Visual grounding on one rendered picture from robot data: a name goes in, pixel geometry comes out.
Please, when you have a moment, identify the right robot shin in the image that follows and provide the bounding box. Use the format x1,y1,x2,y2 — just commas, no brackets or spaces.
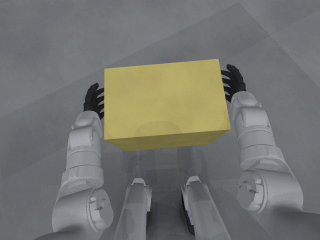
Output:
186,176,209,225

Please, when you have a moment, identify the carton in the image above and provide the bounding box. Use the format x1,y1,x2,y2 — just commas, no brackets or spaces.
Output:
104,59,231,151

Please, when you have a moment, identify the right robot upper arm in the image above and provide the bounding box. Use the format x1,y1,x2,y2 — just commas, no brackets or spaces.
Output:
237,168,320,240

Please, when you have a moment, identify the left robot upper arm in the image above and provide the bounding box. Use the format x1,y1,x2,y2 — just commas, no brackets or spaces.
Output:
34,187,114,240

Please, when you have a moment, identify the robot right thigh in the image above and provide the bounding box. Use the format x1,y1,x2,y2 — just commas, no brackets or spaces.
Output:
181,180,231,240

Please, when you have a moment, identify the left robot hand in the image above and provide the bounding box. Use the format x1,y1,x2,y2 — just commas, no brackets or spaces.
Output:
83,83,105,120

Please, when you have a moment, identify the right robot hand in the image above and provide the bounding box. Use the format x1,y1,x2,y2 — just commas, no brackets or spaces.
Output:
220,64,246,103

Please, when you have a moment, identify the left robot forearm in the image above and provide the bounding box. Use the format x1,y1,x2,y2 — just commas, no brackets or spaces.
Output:
52,110,104,232

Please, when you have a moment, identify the right robot forearm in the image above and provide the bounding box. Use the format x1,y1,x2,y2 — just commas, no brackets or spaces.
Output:
230,91,304,205

